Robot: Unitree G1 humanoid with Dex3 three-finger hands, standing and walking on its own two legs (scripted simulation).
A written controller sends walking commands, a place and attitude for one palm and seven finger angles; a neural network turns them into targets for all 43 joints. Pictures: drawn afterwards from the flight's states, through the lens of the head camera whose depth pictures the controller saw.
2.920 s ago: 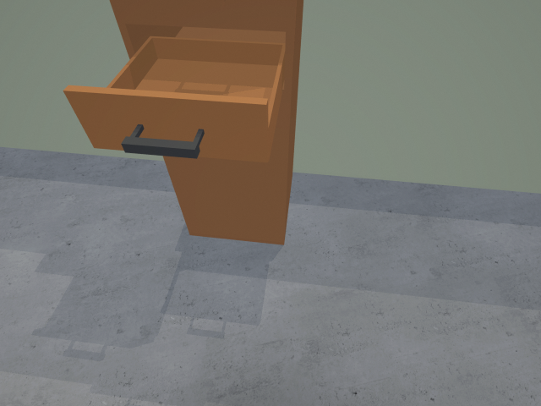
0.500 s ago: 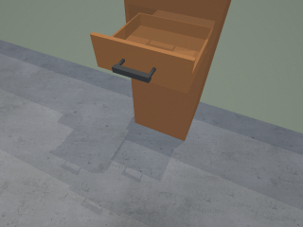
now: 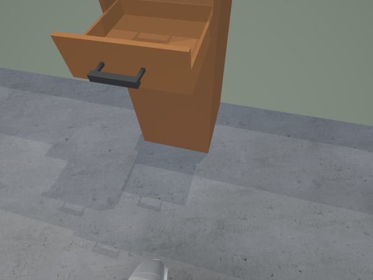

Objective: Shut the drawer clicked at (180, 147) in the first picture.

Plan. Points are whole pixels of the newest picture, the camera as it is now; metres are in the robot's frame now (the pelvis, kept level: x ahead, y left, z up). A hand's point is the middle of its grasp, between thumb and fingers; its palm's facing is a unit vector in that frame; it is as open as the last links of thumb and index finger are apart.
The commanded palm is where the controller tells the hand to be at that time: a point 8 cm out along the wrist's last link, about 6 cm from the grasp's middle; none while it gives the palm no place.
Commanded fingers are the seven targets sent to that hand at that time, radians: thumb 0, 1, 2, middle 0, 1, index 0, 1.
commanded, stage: turn to face it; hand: left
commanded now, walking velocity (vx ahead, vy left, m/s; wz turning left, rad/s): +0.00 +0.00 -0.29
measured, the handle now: (117, 74) +0.59 +0.24 +0.08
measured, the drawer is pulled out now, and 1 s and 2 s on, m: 0.30 0.30 0.30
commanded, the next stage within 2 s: take the last steps up to it in 0.22 s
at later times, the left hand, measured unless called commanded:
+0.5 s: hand out of the picture +0.09 +0.21 -0.17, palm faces -0.07 -0.98 -0.21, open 7.4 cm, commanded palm none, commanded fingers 0.00 0.90 0.90 -0.20 -0.30 -0.20 -0.30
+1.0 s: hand out of the picture +0.13 +0.23 -0.19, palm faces -0.04 -0.98 -0.18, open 7.4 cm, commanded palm none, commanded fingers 0.00 0.90 0.90 -0.20 -0.30 -0.20 -0.30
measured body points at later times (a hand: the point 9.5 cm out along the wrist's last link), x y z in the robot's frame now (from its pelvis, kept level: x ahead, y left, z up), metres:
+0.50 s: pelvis +0.01 +0.02 +0.00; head +0.05 +0.02 +0.45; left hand +0.10 +0.26 -0.15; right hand +0.03 -0.23 -0.14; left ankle +0.01 +0.15 -0.74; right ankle -0.03 -0.11 -0.70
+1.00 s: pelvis +0.15 +0.04 -0.01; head +0.19 +0.05 +0.43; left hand +0.13 +0.28 -0.18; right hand +0.19 -0.21 -0.15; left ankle +0.23 +0.13 -0.74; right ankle +0.02 -0.08 -0.68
